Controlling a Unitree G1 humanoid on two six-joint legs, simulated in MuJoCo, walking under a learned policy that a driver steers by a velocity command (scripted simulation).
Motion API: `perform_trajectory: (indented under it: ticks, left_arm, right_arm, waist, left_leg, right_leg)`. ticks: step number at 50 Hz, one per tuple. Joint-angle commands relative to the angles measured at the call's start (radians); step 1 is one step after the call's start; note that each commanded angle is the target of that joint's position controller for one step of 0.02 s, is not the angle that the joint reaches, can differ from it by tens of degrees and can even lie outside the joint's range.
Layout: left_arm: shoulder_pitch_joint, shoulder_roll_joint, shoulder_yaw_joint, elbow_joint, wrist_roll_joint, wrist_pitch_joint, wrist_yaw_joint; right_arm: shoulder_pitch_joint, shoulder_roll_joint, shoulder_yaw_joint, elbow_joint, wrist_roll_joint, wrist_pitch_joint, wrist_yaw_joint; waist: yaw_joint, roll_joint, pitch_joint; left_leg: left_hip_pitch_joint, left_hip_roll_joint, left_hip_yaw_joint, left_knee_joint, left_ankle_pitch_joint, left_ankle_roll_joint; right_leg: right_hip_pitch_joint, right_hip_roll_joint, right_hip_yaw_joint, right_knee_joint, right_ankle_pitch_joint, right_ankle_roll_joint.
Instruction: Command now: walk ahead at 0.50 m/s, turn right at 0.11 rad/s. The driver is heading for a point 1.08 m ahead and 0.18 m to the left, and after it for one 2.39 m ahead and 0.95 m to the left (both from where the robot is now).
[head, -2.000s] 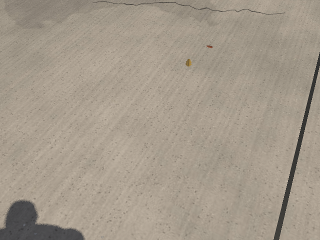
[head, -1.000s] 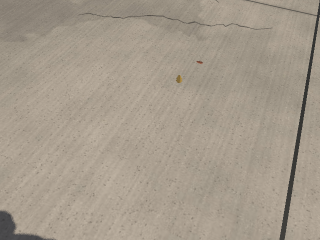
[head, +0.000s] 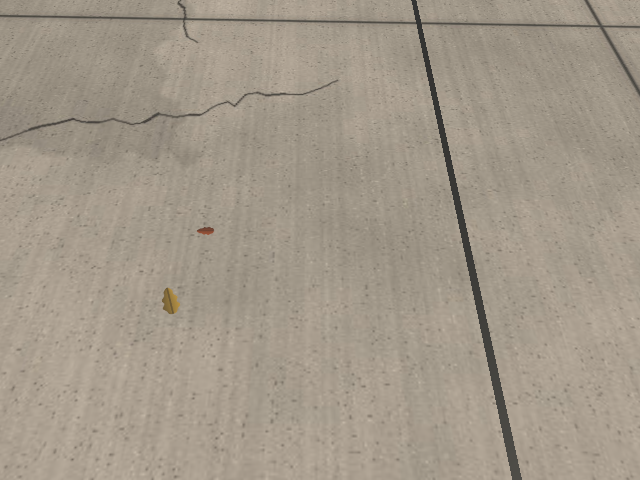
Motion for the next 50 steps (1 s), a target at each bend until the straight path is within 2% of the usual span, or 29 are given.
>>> perform_trajectory:
  ticks: [1, 6, 10, 13, 14, 15, 16, 17, 18, 19, 20, 21, 22, 24, 27, 30, 33, 38, 39, 41, 42, 43, 44, 45, 46, 47, 48, 49, 50]
  left_arm:
    - [-0.021, 0.039, 0.008, -0.080, 0.008, -0.008, 0.002]
    - [-0.184, 0.014, -0.006, -0.124, 0.004, -0.017, -0.008]
    - [-0.293, 0.029, -0.005, -0.166, -0.009, -0.024, -0.026]
    - [-0.294, 0.060, 0.005, -0.182, -0.008, -0.033, -0.040]
    - [-0.239, 0.079, 0.015, -0.170, -0.005, -0.035, -0.039]
    - [-0.117, 0.115, 0.036, -0.132, -0.001, -0.034, -0.034]
    - [0.063, 0.174, 0.059, -0.093, 0.010, -0.034, -0.023]
    - [0.180, 0.276, 0.084, -0.077, 0.026, -0.025, -0.017]
    - [0.211, 0.209, 0.066, -0.068, 0.015, -0.019, -0.019]
    - [0.149, 0.157, 0.047, -0.067, 0.008, -0.020, -0.018]
    - [0.072, 0.126, 0.036, -0.076, 0.006, -0.021, -0.018]
    - [0.005, 0.092, 0.026, -0.077, 0.011, -0.025, -0.023]
    - [-0.038, 0.068, 0.020, -0.076, 0.017, -0.034, -0.026]
    - [-0.066, 0.064, 0.025, -0.059, 0.024, -0.050, -0.029]
    - [-0.047, 0.087, 0.036, -0.024, 0.032, -0.060, -0.019]
    - [-0.026, 0.100, 0.039, 0.000, 0.031, -0.055, -0.003]
    - [0.003, 0.124, 0.043, 0.017, 0.023, -0.046, 0.008]
    - [0.084, 0.153, 0.054, 0.057, 0.005, -0.007, 0.015]
    - [0.081, 0.160, 0.056, 0.058, 0.002, 0.002, 0.017]
    - [0.058, 0.191, 0.063, 0.048, -0.002, 0.015, 0.025]
    - [0.047, 0.205, 0.067, 0.044, -0.004, 0.023, 0.030]
    - [0.029, 0.212, 0.067, 0.039, -0.007, 0.028, 0.033]
    - [0.021, 0.201, 0.060, 0.025, -0.004, 0.022, 0.036]
    - [0.115, 0.044, 0.012, -0.027, 0.034, -0.006, 0.017]
    - [0.049, 0.086, 0.009, -0.047, 0.005, -0.054, 0.000]
    - [-0.064, 0.139, 0.026, -0.081, -0.033, -0.077, -0.011]
    - [-0.086, 0.126, 0.019, -0.093, -0.030, -0.086, -0.009]
    - [-0.088, 0.126, 0.023, -0.081, -0.004, -0.085, -0.002]
    - [-0.065, 0.140, 0.033, -0.077, 0.010, -0.072, 0.001]
  right_arm:
    - [0.001, -0.139, -0.030, -0.044, 0.007, -0.013, -0.005]
    - [0.064, -0.168, -0.035, -0.013, 0.020, 0.007, -0.019]
    - [0.131, -0.177, -0.035, 0.021, 0.027, 0.022, -0.021]
    - [0.126, -0.198, -0.042, 0.032, 0.029, 0.038, -0.027]
    - [0.108, -0.208, -0.044, 0.029, 0.029, 0.043, -0.030]
    - [0.099, -0.199, -0.040, 0.026, 0.027, 0.048, -0.031]
    - [0.094, -0.164, -0.024, 0.006, 0.015, 0.046, -0.032]
    - [0.198, -0.053, 0.012, -0.017, 0.009, 0.028, -0.028]
    - [0.202, -0.082, 0.007, 0.001, 0.023, 0.009, -0.024]
    - [0.116, -0.168, -0.020, -0.021, 0.051, 0.003, -0.021]
    - [0.053, -0.169, -0.022, -0.037, 0.051, 0.005, -0.023]
    - [0.025, -0.156, -0.024, -0.040, 0.037, 0.015, -0.028]
    - [0.042, -0.143, -0.031, -0.033, 0.031, 0.032, -0.031]
    - [0.081, -0.099, -0.027, -0.018, 0.034, 0.060, -0.031]
    - [0.033, -0.090, -0.033, -0.042, 0.030, 0.073, -0.035]
    - [-0.035, -0.079, -0.033, -0.066, 0.026, 0.065, -0.023]
    - [-0.144, -0.058, -0.021, -0.104, 0.021, 0.061, -0.003]
    - [-0.282, -0.047, -0.012, -0.194, 0.024, 0.061, 0.030]
    - [-0.288, -0.051, -0.013, -0.209, 0.025, 0.061, 0.037]
    - [-0.247, -0.080, -0.028, -0.223, 0.026, 0.066, 0.043]
    - [-0.175, -0.107, -0.044, -0.214, 0.028, 0.069, 0.043]
    - [-0.041, -0.153, -0.070, -0.187, 0.030, 0.070, 0.036]
    - [0.123, -0.227, -0.106, -0.149, 0.028, 0.077, 0.016]
    - [0.136, -0.344, -0.126, -0.142, 0.032, 0.076, 0.001]
    - [0.166, -0.291, -0.105, -0.172, 0.021, 0.062, 0.003]
    - [0.142, -0.228, -0.087, -0.164, 0.011, 0.053, 0.005]
    - [0.079, -0.195, -0.077, -0.169, 0.018, 0.048, 0.005]
    - [0.004, -0.163, -0.067, -0.184, 0.020, 0.048, 0.005]
    - [-0.042, -0.138, -0.057, -0.203, 0.010, 0.047, 0.001]
  waist:
    - [0.014, 0.119, -0.010]
    - [-0.035, 0.114, 0.014]
    - [-0.065, 0.122, 0.044]
    - [-0.032, 0.135, 0.039]
    - [0.007, 0.140, 0.007]
    - [0.070, 0.126, -0.069]
    - [0.143, 0.082, -0.198]
    - [0.134, -0.151, -0.351]
    - [0.146, -0.206, -0.415]
    - [0.140, -0.124, -0.242]
    - [0.108, -0.074, -0.145]
    - [0.074, -0.039, -0.075]
    - [0.037, -0.065, -0.042]
    - [0.004, -0.070, -0.021]
    - [0.000, -0.028, 0.012]
    - [0.016, -0.014, 0.027]
    - [0.059, 0.003, 0.060]
    - [0.107, 0.013, 0.102]
    - [0.098, 0.005, 0.097]
    - [0.055, -0.039, 0.039]
    - [0.009, -0.060, -0.011]
    - [-0.070, -0.055, -0.083]
    - [-0.153, 0.004, -0.170]
    - [-0.051, 0.278, -0.246]
    - [-0.091, 0.202, -0.407]
    - [-0.118, 0.140, -0.284]
    - [-0.072, 0.077, -0.180]
    - [-0.024, 0.030, -0.107]
    - [0.013, 0.048, -0.084]
  left_leg:
    - [0.112, 0.270, -0.247, -0.204, 0.222, 0.187]
    - [0.104, 0.226, -0.125, -0.218, 0.241, 0.146]
    - [0.174, 0.271, -0.137, -0.188, 0.207, 0.135]
    - [0.253, 0.311, -0.151, -0.123, 0.292, 0.111]
    - [0.257, 0.301, -0.133, -0.056, 0.423, 0.096]
    - [0.232, 0.258, -0.093, 0.087, 0.555, 0.074]
    - [0.068, 0.209, -0.063, 0.329, 0.451, 0.040]
    - [-0.349, 0.055, 0.003, 0.735, 0.008, -0.033]
    - [-0.481, 0.027, -0.141, 0.895, -0.419, -0.029]
    - [-0.559, 0.079, -0.161, 0.954, -0.363, -0.018]
    - [-0.545, 0.128, -0.131, 0.917, -0.270, -0.015]
    - [-0.507, 0.159, -0.120, 0.861, -0.201, -0.020]
    - [-0.448, 0.186, -0.128, 0.818, -0.149, -0.023]
    - [-0.381, 0.194, -0.126, 0.804, -0.087, -0.034]
    - [-0.454, 0.190, -0.157, 0.735, 0.033, -0.048]
    - [-0.483, 0.175, -0.148, 0.576, 0.188, -0.049]
    - [-0.468, 0.167, -0.079, 0.420, 0.273, -0.039]
    - [-0.548, 0.150, -0.005, 0.298, 0.158, -0.002]
    - [-0.529, 0.136, 0.018, 0.284, 0.112, 0.011]
    - [-0.401, 0.071, 0.084, 0.281, 0.011, 0.048]
    - [-0.295, 0.030, 0.108, 0.285, -0.036, 0.071]
    - [-0.102, -0.009, 0.112, 0.230, -0.005, 0.104]
    - [0.200, 0.029, -0.001, 0.170, 0.045, 0.153]
    - [0.583, 0.302, -0.521, 0.145, -0.006, 0.326]
    - [0.678, 0.409, -0.870, -0.022, -0.095, 0.410]
    - [0.609, 0.372, -0.718, -0.048, -0.043, 0.343]
    - [0.456, 0.327, -0.579, -0.048, 0.031, 0.302]
    - [0.301, 0.285, -0.480, -0.060, 0.129, 0.272]
    - [0.195, 0.258, -0.421, -0.082, 0.205, 0.262]
  right_leg:
    - [-0.155, -0.068, 0.007, -0.113, 0.075, 0.026]
    - [-0.093, -0.041, -0.034, -0.430, 0.331, 0.038]
    - [-0.072, -0.014, -0.042, -0.539, 0.350, 0.021]
    - [-0.027, 0.002, -0.046, -0.595, 0.254, -0.019]
    - [0.065, 0.025, -0.067, -0.619, 0.237, -0.036]
    - [0.241, 0.050, -0.090, -0.642, 0.246, -0.063]
    - [0.537, -0.051, 0.011, -0.603, 0.279, -0.116]
    - [0.942, -0.318, 0.425, -0.630, 0.171, -0.257]
    - [0.949, -0.382, 0.663, -0.762, 0.059, -0.287]
    - [0.812, -0.346, 0.521, -0.785, 0.018, -0.234]
    - [0.661, -0.306, 0.380, -0.814, 0.054, -0.198]
    - [0.529, -0.263, 0.285, -0.858, 0.099, -0.179]
    - [0.440, -0.228, 0.204, -0.900, 0.139, -0.160]
    - [0.348, -0.203, 0.104, -0.957, 0.219, -0.160]
    - [0.356, -0.200, -0.006, -0.982, 0.345, -0.161]
    - [0.402, -0.184, -0.099, -0.986, 0.399, -0.140]
    - [0.439, -0.188, -0.164, -0.996, 0.399, -0.122]
    - [0.636, -0.247, -0.210, -0.919, 0.517, -0.112]
    - [0.657, -0.253, -0.224, -0.885, 0.601, -0.104]
    - [0.674, -0.249, -0.256, -0.761, 0.940, -0.080]
    - [0.668, -0.243, -0.267, -0.645, 1.090, -0.069]
    - [0.609, -0.218, -0.284, -0.462, 1.112, -0.047]
    - [0.406, -0.176, -0.287, -0.194, 0.893, -0.005]
    - [-0.078, 0.012, -0.243, 0.186, -0.077, 0.060]
    - [-0.221, 0.088, 0.011, 0.341, -0.288, 0.056]
    - [-0.307, 0.028, 0.055, 0.327, -0.200, 0.030]
    - [-0.288, -0.015, 0.046, 0.233, -0.112, 0.016]
    - [-0.227, -0.047, 0.036, 0.142, -0.071, 0.022]
    - [-0.151, -0.070, 0.040, 0.089, -0.040, 0.031]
